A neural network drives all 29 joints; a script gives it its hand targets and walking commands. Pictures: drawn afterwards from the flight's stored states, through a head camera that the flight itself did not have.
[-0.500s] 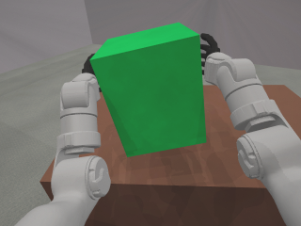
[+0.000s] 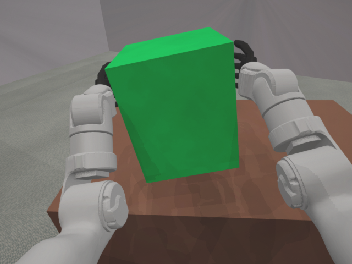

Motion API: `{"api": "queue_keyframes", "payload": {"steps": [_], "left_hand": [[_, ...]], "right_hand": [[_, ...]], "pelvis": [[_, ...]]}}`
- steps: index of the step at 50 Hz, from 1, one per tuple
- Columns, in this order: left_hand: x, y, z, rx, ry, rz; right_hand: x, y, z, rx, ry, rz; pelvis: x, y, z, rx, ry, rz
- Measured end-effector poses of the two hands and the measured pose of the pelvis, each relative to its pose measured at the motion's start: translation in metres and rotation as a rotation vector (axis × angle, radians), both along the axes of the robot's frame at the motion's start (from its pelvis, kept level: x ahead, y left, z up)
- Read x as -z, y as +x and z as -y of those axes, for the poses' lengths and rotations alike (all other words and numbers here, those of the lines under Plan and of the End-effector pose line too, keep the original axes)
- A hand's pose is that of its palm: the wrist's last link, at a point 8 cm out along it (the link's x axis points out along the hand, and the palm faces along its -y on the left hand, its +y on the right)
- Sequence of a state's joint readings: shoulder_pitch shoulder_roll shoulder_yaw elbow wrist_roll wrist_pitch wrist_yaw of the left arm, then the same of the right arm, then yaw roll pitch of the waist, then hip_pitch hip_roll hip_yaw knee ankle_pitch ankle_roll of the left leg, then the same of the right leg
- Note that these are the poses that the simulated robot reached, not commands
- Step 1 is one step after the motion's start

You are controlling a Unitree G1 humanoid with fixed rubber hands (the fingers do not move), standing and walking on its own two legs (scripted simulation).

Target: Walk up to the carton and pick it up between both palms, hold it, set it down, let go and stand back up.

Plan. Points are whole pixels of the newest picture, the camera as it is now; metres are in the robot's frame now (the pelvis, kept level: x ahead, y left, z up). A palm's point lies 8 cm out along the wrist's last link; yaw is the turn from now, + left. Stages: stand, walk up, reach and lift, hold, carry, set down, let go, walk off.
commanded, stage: hold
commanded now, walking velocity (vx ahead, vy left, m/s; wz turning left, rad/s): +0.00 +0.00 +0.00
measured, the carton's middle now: (179, 102) +0.39 -0.01 +0.26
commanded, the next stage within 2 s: none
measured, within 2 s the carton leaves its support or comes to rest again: neither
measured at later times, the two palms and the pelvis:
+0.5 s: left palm (105, 93) +0.38 +0.14 +0.30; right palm (246, 73) +0.37 -0.15 +0.33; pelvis +0.00 +0.00 +0.00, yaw +0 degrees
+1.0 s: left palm (106, 94) +0.38 +0.14 +0.30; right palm (247, 74) +0.37 -0.15 +0.33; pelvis +0.00 +0.00 +0.00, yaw +0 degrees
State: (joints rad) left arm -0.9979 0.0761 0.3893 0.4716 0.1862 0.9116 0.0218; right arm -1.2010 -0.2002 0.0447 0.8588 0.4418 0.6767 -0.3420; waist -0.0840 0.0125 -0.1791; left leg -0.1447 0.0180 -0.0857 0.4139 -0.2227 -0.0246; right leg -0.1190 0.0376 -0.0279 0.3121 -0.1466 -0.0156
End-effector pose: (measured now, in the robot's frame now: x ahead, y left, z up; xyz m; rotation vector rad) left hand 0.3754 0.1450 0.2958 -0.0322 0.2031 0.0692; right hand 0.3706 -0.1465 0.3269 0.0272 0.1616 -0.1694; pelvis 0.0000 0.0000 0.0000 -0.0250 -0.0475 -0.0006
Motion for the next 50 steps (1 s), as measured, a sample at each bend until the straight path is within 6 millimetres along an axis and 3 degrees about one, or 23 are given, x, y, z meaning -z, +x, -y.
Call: {"api": "queue_keyframes", "payload": {"steps": [50], "left_hand": [[-0.0013,0.0015,0.0011,-0.001,0.003,0.013]], "right_hand": [[-0.0002,0.0008,0.0011,0.002,0.009,-0.002]], "pelvis": [[-0.0001,0.0026,-0.0024,0.003,-0.001,-0.004]]}}
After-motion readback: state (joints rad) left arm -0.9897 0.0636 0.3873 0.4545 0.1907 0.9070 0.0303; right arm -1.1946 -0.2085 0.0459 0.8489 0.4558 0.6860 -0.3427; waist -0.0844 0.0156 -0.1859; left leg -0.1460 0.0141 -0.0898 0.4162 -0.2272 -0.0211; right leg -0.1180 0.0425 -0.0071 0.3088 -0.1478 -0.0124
